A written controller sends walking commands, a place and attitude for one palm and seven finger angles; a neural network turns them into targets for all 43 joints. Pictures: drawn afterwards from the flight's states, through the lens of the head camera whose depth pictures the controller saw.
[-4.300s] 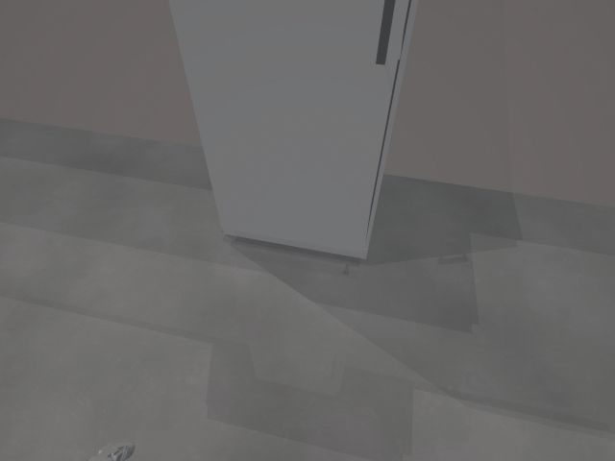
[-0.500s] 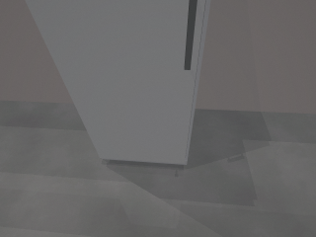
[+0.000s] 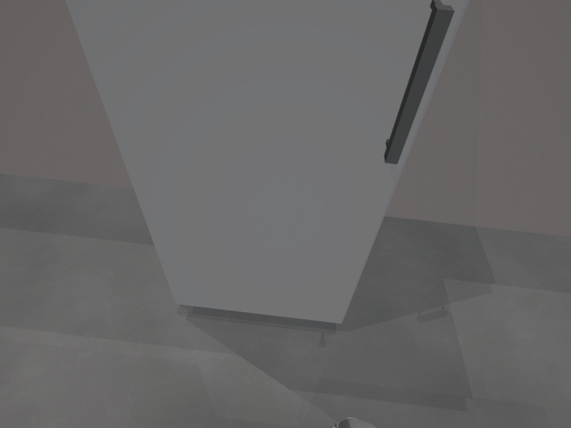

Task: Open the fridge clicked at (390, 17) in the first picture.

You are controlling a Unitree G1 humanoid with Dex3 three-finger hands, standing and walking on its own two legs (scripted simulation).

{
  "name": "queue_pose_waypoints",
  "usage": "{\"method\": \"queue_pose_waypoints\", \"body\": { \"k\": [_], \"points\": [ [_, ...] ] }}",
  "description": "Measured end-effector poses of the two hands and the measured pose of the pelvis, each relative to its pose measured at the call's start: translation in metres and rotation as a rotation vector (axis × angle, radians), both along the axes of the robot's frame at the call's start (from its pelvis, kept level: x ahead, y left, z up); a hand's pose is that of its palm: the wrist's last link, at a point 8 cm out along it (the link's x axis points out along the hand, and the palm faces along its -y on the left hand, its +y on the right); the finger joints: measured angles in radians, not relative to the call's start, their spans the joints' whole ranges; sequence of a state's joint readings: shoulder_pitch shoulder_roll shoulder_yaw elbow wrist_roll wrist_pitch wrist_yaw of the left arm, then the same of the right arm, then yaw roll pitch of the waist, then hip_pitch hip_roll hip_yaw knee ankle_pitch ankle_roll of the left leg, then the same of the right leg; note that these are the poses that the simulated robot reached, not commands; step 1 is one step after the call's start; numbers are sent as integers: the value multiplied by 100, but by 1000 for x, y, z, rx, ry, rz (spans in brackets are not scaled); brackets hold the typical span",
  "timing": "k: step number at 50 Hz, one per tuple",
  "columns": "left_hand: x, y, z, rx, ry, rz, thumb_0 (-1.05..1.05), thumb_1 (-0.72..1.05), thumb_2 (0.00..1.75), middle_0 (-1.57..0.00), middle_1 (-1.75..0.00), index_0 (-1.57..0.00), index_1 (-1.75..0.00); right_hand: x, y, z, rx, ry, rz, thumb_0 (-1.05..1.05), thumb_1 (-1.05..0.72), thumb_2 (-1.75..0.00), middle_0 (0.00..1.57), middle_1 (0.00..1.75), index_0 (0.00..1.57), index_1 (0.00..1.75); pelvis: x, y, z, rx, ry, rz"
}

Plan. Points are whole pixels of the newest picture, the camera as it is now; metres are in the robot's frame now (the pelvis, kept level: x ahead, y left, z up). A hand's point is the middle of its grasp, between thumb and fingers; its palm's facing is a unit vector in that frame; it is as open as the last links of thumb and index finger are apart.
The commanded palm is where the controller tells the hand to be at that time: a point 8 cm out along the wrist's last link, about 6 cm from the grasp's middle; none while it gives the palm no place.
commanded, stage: take the last steps up to it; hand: right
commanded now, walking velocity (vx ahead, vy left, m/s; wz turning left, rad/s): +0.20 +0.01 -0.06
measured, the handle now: (410, 90) +0.58 -0.15 +0.22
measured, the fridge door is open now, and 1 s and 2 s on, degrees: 0 0 0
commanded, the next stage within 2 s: come to a stop and stand still in 0.12 s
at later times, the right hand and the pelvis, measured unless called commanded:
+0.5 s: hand out of the picture +0.13 -0.21 -0.19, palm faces +0.07 +0.98 -0.17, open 7.4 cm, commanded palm none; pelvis +0.12 -0.04 +0.00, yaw +1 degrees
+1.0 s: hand out of the picture +0.14 -0.19 -0.17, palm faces +0.00 +0.96 -0.29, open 7.4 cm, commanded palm none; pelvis +0.09 +0.00 -0.02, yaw +1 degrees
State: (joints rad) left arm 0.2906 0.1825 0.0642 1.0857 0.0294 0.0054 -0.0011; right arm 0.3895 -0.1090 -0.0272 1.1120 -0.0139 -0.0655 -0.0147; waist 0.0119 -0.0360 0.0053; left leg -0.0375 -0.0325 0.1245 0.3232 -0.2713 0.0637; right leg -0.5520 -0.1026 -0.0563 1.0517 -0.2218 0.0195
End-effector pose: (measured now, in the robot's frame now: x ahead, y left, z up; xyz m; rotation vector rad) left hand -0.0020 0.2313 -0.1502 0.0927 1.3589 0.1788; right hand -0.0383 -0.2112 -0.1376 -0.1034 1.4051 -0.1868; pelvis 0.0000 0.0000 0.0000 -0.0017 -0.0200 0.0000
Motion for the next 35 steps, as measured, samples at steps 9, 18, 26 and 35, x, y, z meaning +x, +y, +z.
{"method": "queue_pose_waypoints", "body": {
  "k": [9, 18, 26, 35],
  "points": [
    [160, -29, 2, -5, -157, -134, 0, 92, 90, -20, -30, -20, -30, -18, 28, -10, 91, 205, -109, 0, -91, -90, 20, 30, 20, 30, 65, -12, -11, 24, 7, -12],
    [236, -71, 7, 23, -242, -138, 0, 91, 90, -20, -30, -20, -30, 54, -9, -28, 87, 233, -93, 0, -91, -90, 20, 30, 20, 30, 122, -38, -17, 14, -16, 23],
    [224, -43, 29, 109, -207, -75, -4, 95, 90, -21, -30, -21, -30, 169, -55, -27, 4, -16, -2, 0, -91, -90, 20, 30, 19, 30, 118, -35, -4, 40, -2, 20],
    [169, 3, 25, 121, -144, -31, -1, 92, 90, -20, -30, -20, -30, 211, -54, -14, -54, -168, 70, 0, -91, -90, 20, 30, 19, 30, 103, -11, -7, 44, 12, 25]
  ]
}}
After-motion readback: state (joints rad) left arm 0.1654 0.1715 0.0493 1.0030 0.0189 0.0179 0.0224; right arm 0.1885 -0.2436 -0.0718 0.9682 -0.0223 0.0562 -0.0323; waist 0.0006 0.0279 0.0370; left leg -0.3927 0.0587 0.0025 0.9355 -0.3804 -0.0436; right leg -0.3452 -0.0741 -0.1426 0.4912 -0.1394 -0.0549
